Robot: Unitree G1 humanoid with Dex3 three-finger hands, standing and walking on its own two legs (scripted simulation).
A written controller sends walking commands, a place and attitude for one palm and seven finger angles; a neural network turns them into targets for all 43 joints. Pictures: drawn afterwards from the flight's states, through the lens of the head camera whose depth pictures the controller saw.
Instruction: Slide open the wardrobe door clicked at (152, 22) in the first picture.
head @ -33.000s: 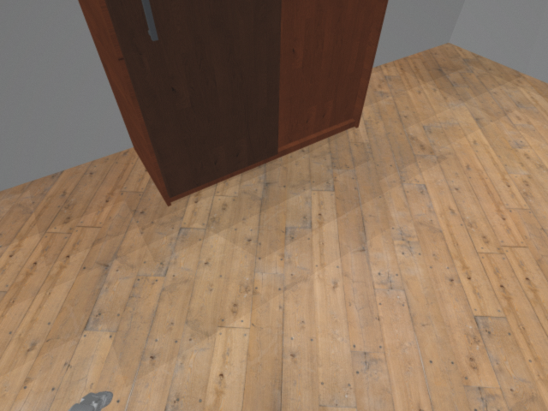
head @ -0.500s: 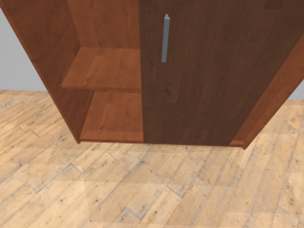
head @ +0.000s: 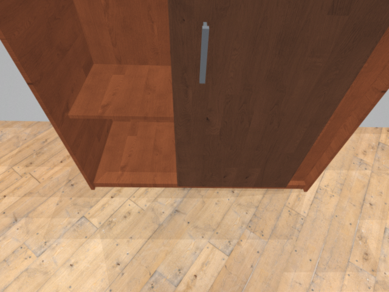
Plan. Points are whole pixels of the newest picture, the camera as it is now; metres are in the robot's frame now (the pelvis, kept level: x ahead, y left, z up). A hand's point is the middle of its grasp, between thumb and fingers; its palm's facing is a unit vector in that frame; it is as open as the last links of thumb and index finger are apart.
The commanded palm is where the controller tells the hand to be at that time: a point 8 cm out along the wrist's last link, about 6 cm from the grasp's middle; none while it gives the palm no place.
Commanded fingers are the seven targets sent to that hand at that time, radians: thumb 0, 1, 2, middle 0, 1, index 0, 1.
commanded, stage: look to check the result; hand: left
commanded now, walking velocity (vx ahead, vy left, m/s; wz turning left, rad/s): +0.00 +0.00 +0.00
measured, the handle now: (203, 54) +0.74 +0.01 +0.11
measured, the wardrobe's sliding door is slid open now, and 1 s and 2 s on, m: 0.49 0.49 0.49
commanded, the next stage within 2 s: stand and wait in 0.62 s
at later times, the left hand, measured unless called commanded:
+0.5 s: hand out of the picture +0.02 +0.16 -0.18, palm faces +0.00 -0.99 -0.17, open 7.4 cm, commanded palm none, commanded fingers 0.00 0.90 0.90 -0.20 -0.30 -0.20 -0.30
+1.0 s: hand out of the picture +0.04 +0.17 -0.18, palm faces +0.00 -0.98 -0.17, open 7.4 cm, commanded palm none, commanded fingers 0.00 0.90 0.90 -0.20 -0.30 -0.20 -0.30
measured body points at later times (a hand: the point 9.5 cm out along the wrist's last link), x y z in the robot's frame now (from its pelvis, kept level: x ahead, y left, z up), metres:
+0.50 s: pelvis +0.02 +0.00 +0.00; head +0.04 +0.01 +0.45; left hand +0.02 +0.22 -0.16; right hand +0.03 -0.23 -0.16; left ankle +0.03 +0.08 -0.74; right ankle -0.01 -0.15 -0.74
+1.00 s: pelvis +0.03 +0.00 +0.00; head +0.06 +0.00 +0.45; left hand +0.04 +0.22 -0.16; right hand +0.04 -0.23 -0.16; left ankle +0.03 +0.08 -0.74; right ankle -0.01 -0.15 -0.74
